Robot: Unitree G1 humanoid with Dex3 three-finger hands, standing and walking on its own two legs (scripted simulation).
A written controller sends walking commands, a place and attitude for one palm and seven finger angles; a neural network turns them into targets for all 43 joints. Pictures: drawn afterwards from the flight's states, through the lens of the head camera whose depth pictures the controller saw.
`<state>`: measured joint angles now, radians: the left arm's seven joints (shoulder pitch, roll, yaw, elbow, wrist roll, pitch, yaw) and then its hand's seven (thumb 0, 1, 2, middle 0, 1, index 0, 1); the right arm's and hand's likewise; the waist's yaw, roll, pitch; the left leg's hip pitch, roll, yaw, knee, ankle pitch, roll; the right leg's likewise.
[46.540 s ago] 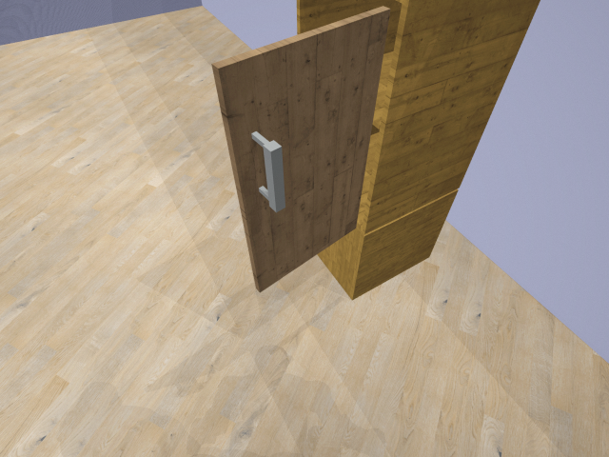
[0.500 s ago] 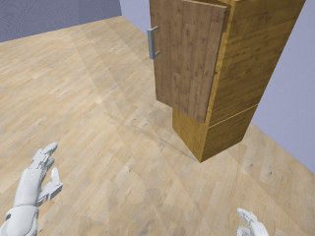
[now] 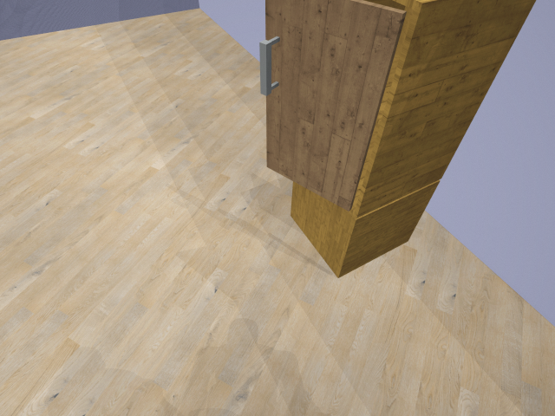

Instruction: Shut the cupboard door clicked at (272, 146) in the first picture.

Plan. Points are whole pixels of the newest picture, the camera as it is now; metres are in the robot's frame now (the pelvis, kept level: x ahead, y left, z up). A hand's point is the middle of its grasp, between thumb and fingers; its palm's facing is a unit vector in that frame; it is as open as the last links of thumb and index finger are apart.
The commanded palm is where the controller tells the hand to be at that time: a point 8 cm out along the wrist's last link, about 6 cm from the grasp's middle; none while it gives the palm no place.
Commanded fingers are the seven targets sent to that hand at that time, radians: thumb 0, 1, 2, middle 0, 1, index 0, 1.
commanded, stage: let the arm hang, fingers relaxed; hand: left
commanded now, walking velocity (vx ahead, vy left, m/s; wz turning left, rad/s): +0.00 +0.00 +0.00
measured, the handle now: (270, 66) +0.93 +0.07 +0.05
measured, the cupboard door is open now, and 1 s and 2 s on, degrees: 23 23 23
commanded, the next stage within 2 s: look to check the result in 0.50 s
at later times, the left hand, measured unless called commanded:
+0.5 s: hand out of the picture -0.05 +0.16 -0.18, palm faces +0.02 -0.99 -0.12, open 7.3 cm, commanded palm none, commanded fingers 0.00 0.90 0.90 -0.20 -0.30 -0.20 -0.30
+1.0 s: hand out of the picture -0.04 +0.19 -0.17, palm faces -0.01 -0.98 -0.19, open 7.3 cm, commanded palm none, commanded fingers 0.00 0.90 0.90 -0.20 -0.30 -0.20 -0.30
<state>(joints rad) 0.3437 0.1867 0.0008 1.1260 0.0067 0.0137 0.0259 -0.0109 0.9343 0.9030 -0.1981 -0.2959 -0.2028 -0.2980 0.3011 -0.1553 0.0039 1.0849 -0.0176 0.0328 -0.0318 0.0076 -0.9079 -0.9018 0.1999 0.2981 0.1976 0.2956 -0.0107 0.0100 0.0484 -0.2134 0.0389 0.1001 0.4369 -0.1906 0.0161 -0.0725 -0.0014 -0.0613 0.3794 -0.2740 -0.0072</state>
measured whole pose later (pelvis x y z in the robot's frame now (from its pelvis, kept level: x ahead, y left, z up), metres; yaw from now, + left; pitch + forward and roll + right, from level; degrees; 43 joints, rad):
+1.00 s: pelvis -0.01 +0.02 +0.00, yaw -2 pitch -2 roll +0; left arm 0.33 0.14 0.00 1.16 0.01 -0.01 0.04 0.00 0.91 0.90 -0.20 -0.30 -0.20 -0.30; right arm 0.31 -0.15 -0.01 1.13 -0.02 0.01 -0.03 0.00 -0.91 -0.90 0.20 0.30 0.20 0.30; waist -0.02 0.01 0.04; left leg -0.20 0.01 0.14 0.39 -0.16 0.04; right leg -0.11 -0.03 -0.02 0.40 -0.26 0.02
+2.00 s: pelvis +0.00 -0.03 -0.01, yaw +24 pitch +2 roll +0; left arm 0.13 0.23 0.05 0.85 0.03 0.02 0.03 0.00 0.91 0.90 -0.20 -0.30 -0.20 -0.30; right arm 0.19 -0.26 -0.10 0.91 -0.03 0.08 0.00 0.01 -0.91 -0.90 0.20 0.30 0.20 0.30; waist -0.03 0.05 0.08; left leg -0.48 -0.09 -0.13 0.74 -0.37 -0.02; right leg -0.27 -0.02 -0.01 0.55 -0.32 0.00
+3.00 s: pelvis +0.14 +0.11 -0.02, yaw +64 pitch +1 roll +1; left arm 0.39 0.16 0.04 0.99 0.03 -0.05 0.00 0.00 0.91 0.90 -0.20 -0.30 -0.21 -0.30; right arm 0.09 -0.22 -0.05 0.87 -0.04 0.02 0.06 0.01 -0.91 -0.90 0.20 0.30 0.19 0.30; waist 0.02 -0.04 0.14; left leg -0.46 0.02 0.15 0.66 -0.30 0.06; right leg -0.02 -0.19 -0.35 0.55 -0.47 0.07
